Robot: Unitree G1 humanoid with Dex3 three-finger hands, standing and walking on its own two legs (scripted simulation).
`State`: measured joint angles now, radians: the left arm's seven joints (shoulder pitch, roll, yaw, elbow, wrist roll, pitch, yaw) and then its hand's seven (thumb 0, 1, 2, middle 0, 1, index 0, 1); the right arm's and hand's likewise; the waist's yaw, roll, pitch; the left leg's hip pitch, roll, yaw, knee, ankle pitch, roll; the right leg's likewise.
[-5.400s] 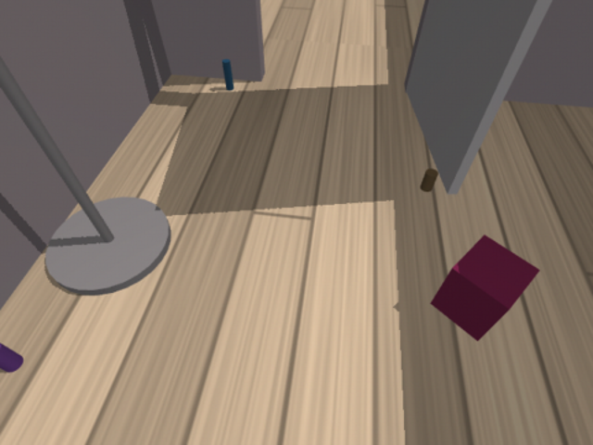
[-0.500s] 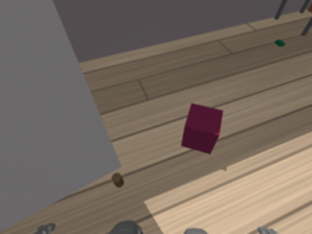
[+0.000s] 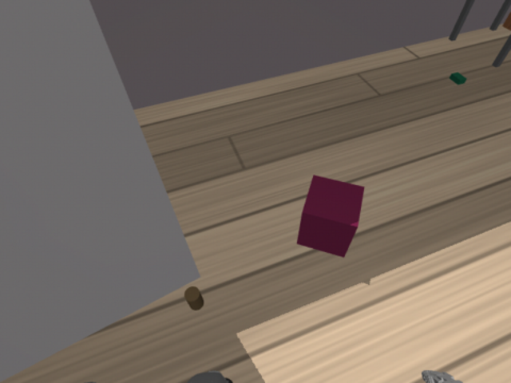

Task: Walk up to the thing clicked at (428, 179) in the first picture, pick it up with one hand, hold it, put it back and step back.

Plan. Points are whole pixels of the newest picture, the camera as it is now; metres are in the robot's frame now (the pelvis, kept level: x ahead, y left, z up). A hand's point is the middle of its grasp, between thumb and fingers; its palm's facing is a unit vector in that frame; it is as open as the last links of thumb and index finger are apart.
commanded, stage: walk up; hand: left
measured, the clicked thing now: (194, 298) +0.49 +0.26 -0.71
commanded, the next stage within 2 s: none
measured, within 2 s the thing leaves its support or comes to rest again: neither
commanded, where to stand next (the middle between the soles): +0.10 +0.01 m, yaw +2 degrees
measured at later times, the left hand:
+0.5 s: hand out of the picture +0.12 +0.26 -0.14, palm faces +0.00 -0.93 -0.36, open 7.4 cm
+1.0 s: hand out of the picture +0.02 +0.28 -0.15, palm faces +0.01 -0.89 -0.46, open 7.4 cm
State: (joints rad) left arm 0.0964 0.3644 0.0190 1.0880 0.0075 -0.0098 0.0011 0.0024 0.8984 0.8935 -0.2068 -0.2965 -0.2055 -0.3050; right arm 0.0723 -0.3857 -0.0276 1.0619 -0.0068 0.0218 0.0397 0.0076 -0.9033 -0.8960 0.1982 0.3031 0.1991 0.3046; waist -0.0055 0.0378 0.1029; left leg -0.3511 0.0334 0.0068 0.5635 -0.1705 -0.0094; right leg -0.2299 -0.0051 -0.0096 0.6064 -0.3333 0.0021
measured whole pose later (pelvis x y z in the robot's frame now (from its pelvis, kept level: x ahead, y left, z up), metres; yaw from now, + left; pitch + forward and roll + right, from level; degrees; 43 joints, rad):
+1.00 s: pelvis -0.04 -0.01 -0.01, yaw +2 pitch -2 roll +1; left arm 0.14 0.36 0.06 0.99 0.03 0.02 0.02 0.00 0.90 0.89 -0.21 -0.30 -0.20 -0.30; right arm 0.01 -0.40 -0.09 0.94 -0.02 0.10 0.02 0.01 -0.90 -0.90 0.20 0.30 0.20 0.30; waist 0.02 0.06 0.17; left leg -0.54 -0.08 -0.11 0.93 -0.44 0.01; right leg -0.31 -0.01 -0.01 0.73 -0.39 -0.02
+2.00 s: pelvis -0.06 +0.03 -0.03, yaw +8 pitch -4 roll +0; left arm 0.08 0.40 0.08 0.86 0.02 0.07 0.04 0.00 0.90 0.89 -0.21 -0.30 -0.21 -0.30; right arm 0.24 -0.40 -0.06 0.90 -0.04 0.08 0.03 0.00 -0.90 -0.90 0.20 0.30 0.20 0.30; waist -0.02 -0.01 0.16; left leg -0.33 -0.01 -0.01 0.88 -0.48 0.02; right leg -0.63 -0.02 0.08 0.96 -0.44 -0.02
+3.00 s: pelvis -0.01 +0.01 +0.00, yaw +5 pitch -2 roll +0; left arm 0.13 0.37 0.02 0.82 -0.05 0.01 0.06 0.00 0.90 0.89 -0.21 -0.30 -0.21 -0.30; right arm 0.12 -0.37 -0.07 0.77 -0.02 0.06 0.02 0.01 -0.90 -0.90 0.20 0.30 0.20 0.30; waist -0.03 0.01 0.25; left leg -0.38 -0.05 -0.01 0.60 -0.18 0.05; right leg -0.42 0.05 0.08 1.16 -0.58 -0.02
